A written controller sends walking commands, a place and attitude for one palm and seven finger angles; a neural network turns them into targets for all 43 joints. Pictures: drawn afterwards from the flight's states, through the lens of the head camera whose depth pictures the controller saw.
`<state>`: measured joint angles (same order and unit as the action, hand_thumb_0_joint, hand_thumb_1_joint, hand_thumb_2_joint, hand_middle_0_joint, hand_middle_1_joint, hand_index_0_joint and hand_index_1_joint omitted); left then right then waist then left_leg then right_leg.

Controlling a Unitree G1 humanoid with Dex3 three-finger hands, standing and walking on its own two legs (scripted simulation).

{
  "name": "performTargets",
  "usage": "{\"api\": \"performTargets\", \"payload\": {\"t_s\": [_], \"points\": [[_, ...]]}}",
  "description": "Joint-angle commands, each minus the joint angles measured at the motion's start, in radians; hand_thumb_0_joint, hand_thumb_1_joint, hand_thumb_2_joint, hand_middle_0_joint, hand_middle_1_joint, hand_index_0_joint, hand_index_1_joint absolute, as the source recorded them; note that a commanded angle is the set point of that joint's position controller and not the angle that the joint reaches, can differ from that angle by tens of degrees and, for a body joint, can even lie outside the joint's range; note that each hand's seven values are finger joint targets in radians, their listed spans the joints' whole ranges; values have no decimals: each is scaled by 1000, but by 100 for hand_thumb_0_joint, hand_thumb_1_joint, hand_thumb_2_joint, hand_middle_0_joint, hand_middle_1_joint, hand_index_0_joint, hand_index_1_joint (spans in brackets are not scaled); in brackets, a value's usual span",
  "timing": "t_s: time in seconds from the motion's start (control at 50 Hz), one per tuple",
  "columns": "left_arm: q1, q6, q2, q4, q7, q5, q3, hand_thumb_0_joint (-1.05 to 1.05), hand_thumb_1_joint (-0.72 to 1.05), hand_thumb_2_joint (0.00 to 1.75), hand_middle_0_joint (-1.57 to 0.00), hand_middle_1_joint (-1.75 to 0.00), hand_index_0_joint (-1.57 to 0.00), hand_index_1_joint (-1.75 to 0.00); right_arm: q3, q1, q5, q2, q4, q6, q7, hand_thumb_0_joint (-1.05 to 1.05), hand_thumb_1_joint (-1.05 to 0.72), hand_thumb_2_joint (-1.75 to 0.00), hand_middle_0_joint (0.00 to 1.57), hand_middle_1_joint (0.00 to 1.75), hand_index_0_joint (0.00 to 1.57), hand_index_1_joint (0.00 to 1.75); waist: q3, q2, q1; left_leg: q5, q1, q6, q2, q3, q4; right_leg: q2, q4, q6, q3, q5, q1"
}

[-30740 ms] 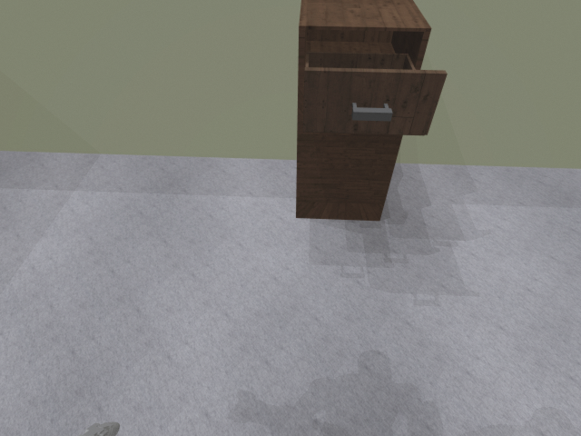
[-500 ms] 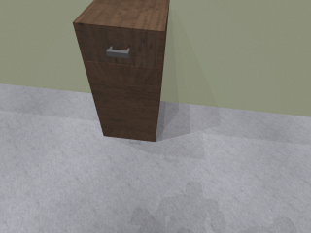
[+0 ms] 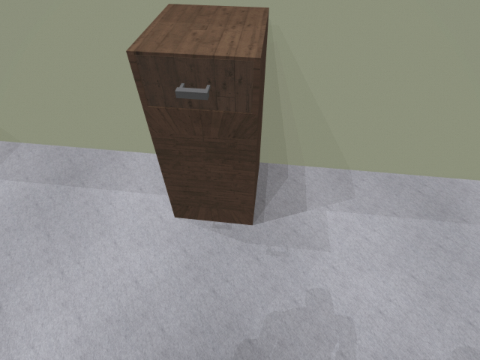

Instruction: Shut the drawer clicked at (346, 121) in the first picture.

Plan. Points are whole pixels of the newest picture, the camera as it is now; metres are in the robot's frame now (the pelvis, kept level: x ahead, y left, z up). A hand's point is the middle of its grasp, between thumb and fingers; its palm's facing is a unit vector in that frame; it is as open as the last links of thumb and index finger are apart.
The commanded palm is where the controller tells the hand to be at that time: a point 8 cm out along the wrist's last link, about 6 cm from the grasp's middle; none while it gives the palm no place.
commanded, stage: let the arm hang, fingers relaxed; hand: left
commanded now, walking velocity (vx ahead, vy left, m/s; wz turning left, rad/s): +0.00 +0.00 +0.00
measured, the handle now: (193, 90) +0.87 +0.20 +0.00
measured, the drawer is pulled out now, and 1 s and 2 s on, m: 0.00 0.00 0.00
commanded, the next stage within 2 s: look to check the result in 0.32 s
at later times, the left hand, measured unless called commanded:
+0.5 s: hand out of the picture -0.01 +0.14 -0.18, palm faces +0.03 -0.99 -0.17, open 7.3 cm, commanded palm none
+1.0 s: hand out of the picture +0.01 +0.13 -0.17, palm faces +0.04 -0.99 -0.16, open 7.3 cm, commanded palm none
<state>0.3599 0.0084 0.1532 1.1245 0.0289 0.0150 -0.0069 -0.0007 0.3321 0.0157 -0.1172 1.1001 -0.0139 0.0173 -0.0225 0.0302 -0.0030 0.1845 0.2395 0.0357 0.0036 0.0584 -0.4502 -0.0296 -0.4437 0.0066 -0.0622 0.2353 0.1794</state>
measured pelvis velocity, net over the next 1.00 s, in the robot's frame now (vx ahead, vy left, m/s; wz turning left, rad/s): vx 0.04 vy -0.02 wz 0.00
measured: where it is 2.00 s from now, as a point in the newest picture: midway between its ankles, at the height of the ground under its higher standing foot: outside the picture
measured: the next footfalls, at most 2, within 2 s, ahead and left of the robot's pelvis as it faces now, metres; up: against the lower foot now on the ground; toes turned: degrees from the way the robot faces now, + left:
none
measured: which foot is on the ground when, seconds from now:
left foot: down 0.00-1.00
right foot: down 0.00-1.00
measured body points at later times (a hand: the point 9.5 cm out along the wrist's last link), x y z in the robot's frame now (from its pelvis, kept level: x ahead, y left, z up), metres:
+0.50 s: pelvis +0.02 -0.02 +0.00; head +0.03 -0.02 +0.45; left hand -0.01 +0.19 -0.16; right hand -0.02 -0.21 -0.16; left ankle +0.04 +0.10 -0.74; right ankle +0.00 -0.13 -0.74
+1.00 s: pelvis +0.04 -0.02 +0.00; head +0.05 -0.03 +0.45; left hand +0.01 +0.18 -0.16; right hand +0.01 -0.22 -0.16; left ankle +0.04 +0.10 -0.74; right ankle +0.00 -0.13 -0.74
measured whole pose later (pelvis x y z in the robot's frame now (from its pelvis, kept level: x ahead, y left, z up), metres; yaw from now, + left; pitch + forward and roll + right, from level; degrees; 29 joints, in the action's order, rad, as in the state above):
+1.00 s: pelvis +0.04 -0.02 +0.00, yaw +0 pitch -1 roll +0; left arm 0.32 -0.02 0.10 1.15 0.04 0.01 0.00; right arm -0.01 0.31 0.01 -0.10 1.15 0.00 0.04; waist -0.05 0.01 -0.01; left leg 0.23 0.18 0.00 -0.03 0.05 -0.44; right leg 0.00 -0.41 -0.02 -0.07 0.28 0.12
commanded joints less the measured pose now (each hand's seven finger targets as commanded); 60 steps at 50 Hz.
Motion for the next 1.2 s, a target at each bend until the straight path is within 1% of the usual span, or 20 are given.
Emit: {"api": "performTargets", "payload": {"t_s": [0.0, 0.04, 0.12, 0.14, 0.18, 0.24, 0.26, 0.32, 0.44, 0.58, 0.6, 0.72, 0.74, 0.8, 0.84, 0.92, 0.94, 1.0, 1.1, 1.18], "points": [[61, -11, 77, -16, 13, -2, 22, 0, 90, 90, -20, -30, -20, -30, -22, 86, -2, -89, -2, 14, 13, 0, -90, -90, 20, 30, 20, 30, -113, -29, -2, 129, 22, 11, -97, -133, 145, -57, 109, -45, 75, 94, 99], [68, -11, 71, -12, 14, -2, 23, 0, 90, 90, -20, -30, -20, -30, -24, 84, -4, -86, 1, 15, 15, 0, -90, -90, 20, 30, 20, 30, -112, -8, 3, 134, 21, 12, -99, -136, 147, -55, 105, -44, 72, 91, 100], [62, -14, 55, -8, 14, -4, 25, 0, 90, 90, -20, -30, -20, -30, -23, 94, -2, -68, 9, 19, 18, 0, -90, -90, 20, 30, 20, 30, -105, 3, 1, 113, 26, 9, -93, -129, 144, -57, 103, -46, 76, 61, 80], [62, -15, 58, -10, 15, -3, 26, 0, 90, 90, -20, -30, -20, -30, -24, 96, -4, -73, 8, 19, 19, 0, -90, -90, 20, 30, 20, 30, -106, -15, 1, 100, 19, 8, -95, -127, 139, -56, 103, -46, 74, 61, 84], [54, -17, 50, -7, 15, -4, 27, 0, 90, 90, -20, -30, -20, -30, -23, 101, -3, -58, 15, 21, 20, 0, -90, -90, 20, 30, 20, 30, -99, -12, -1, 69, 15, 6, -91, -114, 128, -62, 106, -47, 75, 40, 69], [55, -21, 51, -3, 17, -5, 28, 0, 90, 90, -20, -30, -20, -30, -24, 103, -6, -60, 18, 22, 21, 0, -90, -90, 20, 30, 20, 30, -78, -9, -2, 13, -12, 3, -90, -106, 106, -64, 108, -49, 78, 18, 60], [54, -22, 45, 0, 18, -6, 27, 0, 90, 90, -20, -30, -20, -30, -24, 102, -5, -52, 20, 23, 22, 0, -90, -90, 20, 30, 20, 30, -74, -19, -3, -6, -17, 3, -91, -99, 99, -68, 113, -50, 80, 5, 56], [48, -23, 44, 3, 18, -7, 26, 0, 90, 90, -20, -30, -20, -30, -23, 103, -5, -50, 25, 21, 23, 0, -90, -90, 20, 30, 20, 30, -85, -9, -7, -10, -26, -1, -88, -93, 93, -70, 122, -52, 86, 12, 64], [55, -25, 41, 9, 21, -7, 26, 0, 90, 90, -20, -30, -20, -30, -25, 99, -7, -49, 31, 19, 24, 0, -90, -90, 20, 30, 20, 30, -79, -32, -6, -60, -45, -3, -94, -86, 76, -69, 122, -51, 84, -30, 54], [58, -27, 39, 13, 23, -9, 25, 0, 90, 90, -20, -30, -20, -30, -22, 87, -6, -47, 38, 19, 26, 0, -90, -90, 20, 30, 20, 30, -83, -25, -8, -81, -52, -6, -95, -79, 70, -70, 126, -50, 84, -63, 39], [59, -26, 42, 14, 23, -8, 24, 0, 90, 90, -20, -30, -20, -30, -22, 84, -6, -47, 41, 17, 25, 0, -90, -90, 20, 30, 20, 30, -89, -34, -6, -71, -52, -7, -94, -79, 72, -71, 129, -49, 84, -55, 43], [59, -26, 38, 17, 22, -8, 24, 0, 90, 90, -20, -30, -20, -30, -22, 74, -6, -48, 41, 17, 26, 0, -90, -90, 20, 30, 20, 30, -106, -24, -6, -68, -54, -7, -94, -81, 78, -66, 132, -48, 86, -49, 49], [61, -27, 42, 13, 23, -8, 24, 0, 90, 90, -20, -30, -20, -30, -22, 76, -8, -53, 39, 17, 26, 0, -90, -90, 20, 30, 20, 30, -96, -35, -6, -77, -59, -7, -98, -80, 74, -65, 132, -47, 85, -53, 45], [60, -27, 37, 15, 22, -9, 25, 0, 90, 90, -20, -30, -20, -30, -21, 73, -6, -54, 43, 20, 28, 0, -90, -90, 20, 30, 20, 30, -89, -33, -6, -89, -60, -6, -96, -82, 76, -67, 129, -47, 82, -70, 29], [62, -28, 39, 17, 23, -9, 25, 0, 90, 90, -20, -30, -20, -30, -22, 66, -8, -55, 41, 22, 29, 0, -90, -90, 20, 30, 20, 30, -72, -12, -2, -121, -80, -6, -99, -79, 70, -67, 119, -46, 82, -111, 24], [58, -29, 40, 16, 22, -9, 27, 0, 90, 90, -20, -30, -20, -30, -20, 69, -7, -55, 44, 23, 31, 0, -90, -90, 20, 30, 20, 30, -68, -21, -5, -135, -74, -7, -100, -77, 72, -69, 118, -46, 81, -147, 0], [61, -29, 43, 15, 23, -8, 28, 0, 90, 90, -20, -30, -20, -30, -23, 68, -9, -55, 42, 22, 31, 0, -90, -90, 20, 30, 20, 30, -65, -36, -3, -145, -76, -7, -100, -79, 68, -69, 115, -44, 77, -159, -2], [56, -29, 40, 16, 24, -10, 28, 0, 90, 90, -20, -30, -20, -30, -21, 67, -8, -54, 46, 23, 32, 0, -90, -90, 20, 30, 20, 30, -74, -20, -3, -147, -76, -7, -99, -76, 71, -71, 116, -45, 76, -170, -7], [55, -29, 43, 16, 24, -10, 28, 0, 90, 90, -20, -30, -20, -30, -22, 68, -7, -54, 48, 22, 32, 0, -90, -90, 20, 30, 20, 30, -73, -33, -3, -141, -76, -8, -99, -75, 73, -73, 120, -44, 74, -175, -14], [56, -29, 42, 14, 24, -10, 29, 0, 90, 90, -20, -30, -20, -30, -21, 66, -8, -56, 49, 23, 33, 0, -90, -90, 20, 30, 20, 30, -68, -20, -4, -157, -86, -7, -102, -74, 72, -73, 118, -44, 73, -184, -17]]}}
